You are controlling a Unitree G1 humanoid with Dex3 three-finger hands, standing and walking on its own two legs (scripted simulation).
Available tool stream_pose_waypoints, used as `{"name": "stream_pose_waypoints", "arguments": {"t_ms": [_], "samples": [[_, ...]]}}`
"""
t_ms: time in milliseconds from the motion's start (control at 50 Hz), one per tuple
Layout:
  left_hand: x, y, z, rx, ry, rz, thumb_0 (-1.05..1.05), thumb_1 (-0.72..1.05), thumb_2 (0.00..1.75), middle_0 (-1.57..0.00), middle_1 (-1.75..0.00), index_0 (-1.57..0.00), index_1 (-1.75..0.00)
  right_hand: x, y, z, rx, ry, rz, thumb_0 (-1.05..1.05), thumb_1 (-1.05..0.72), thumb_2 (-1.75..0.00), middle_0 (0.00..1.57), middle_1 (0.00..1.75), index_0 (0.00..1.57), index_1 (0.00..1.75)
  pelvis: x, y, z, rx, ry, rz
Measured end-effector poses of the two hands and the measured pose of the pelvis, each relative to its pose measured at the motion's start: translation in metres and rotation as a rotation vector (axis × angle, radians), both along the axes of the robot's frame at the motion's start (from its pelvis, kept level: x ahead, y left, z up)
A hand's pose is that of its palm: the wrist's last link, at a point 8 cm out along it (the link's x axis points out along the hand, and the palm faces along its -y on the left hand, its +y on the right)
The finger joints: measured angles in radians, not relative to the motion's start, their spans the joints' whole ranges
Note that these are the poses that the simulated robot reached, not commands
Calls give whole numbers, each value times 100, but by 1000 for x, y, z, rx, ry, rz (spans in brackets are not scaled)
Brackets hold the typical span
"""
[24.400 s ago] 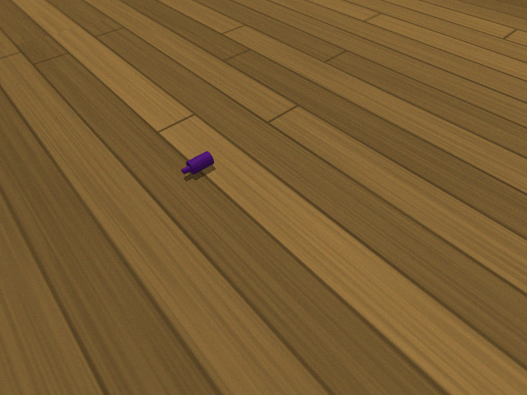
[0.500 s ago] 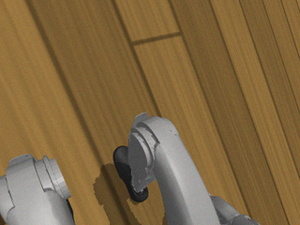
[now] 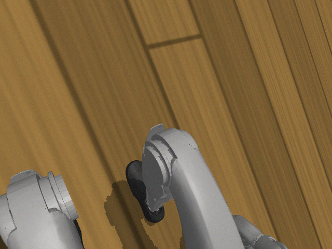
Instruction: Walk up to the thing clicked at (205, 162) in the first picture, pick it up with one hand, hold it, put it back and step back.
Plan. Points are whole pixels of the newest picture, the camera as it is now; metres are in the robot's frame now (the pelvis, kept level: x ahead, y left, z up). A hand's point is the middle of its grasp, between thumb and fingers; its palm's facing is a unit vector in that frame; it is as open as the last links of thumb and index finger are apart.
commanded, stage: close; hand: left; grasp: from above
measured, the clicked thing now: out of the picture +0.46 +0.33 -0.27
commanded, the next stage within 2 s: settle in 0.38 s
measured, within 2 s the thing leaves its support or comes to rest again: leaves its support in 0.84 s
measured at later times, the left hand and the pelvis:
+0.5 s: hand out of the picture +0.45 +0.31 -0.25, palm faces -0.46 -0.12 -0.88, open 10.5 cm; pelvis +0.00 +0.00 +0.00, yaw +0 degrees
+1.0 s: hand out of the picture +0.44 +0.31 -0.21, palm faces -0.42 -0.09 -0.90, open 10.4 cm; pelvis +0.00 +0.00 +0.01, yaw +2 degrees
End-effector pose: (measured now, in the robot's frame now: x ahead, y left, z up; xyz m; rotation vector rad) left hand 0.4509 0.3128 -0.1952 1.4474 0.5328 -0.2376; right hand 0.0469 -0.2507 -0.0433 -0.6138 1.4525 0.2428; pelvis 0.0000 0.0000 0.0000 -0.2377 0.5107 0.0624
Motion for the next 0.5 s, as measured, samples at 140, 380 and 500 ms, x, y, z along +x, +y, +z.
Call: {"name": "stream_pose_waypoints", "arguments": {"t_ms": [140,380,500], "samples": [[1,0,1,2,-2,-1,0,-2,63,-42,-90,-47,-81,-3,0,1,-4,5,-5,0,-91,-90,20,29,20,30,0,0,1,-2,3,-2],[2,0,2,3,-4,-3,0,-1,56,-50,-80,-55,-70,-2,2,4,-11,-1,-8,1,-91,-90,20,29,20,30,-1,1,3,-6,5,-1],[1,0,3,1,-7,-6,0,-1,54,-53,-73,-58,-64,-1,2,5,-17,-1,-8,0,-91,-90,20,29,20,30,0,1,3,-7,8,0]]}}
